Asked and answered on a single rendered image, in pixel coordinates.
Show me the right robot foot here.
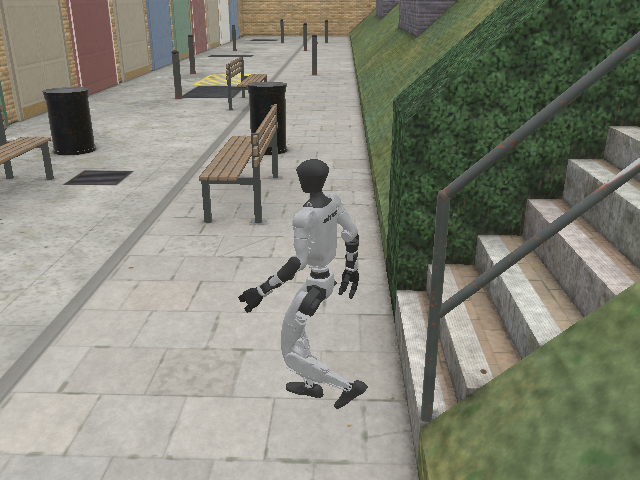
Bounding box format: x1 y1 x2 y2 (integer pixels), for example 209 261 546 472
286 381 324 398

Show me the robot right upper arm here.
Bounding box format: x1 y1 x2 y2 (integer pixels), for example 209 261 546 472
325 193 358 242

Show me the robot left hand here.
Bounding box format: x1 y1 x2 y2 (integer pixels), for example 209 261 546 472
238 287 263 313

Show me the robot right hand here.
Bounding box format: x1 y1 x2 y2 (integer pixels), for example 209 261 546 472
338 269 359 299

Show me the robot left upper arm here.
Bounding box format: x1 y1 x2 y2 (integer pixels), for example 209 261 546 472
289 209 314 271

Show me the robot right forearm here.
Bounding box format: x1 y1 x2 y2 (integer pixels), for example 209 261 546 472
345 234 359 272

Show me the robot left thigh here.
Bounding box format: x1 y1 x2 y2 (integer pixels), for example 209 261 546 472
281 287 321 361

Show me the robot left forearm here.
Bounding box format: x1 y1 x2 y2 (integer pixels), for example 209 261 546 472
257 257 301 297

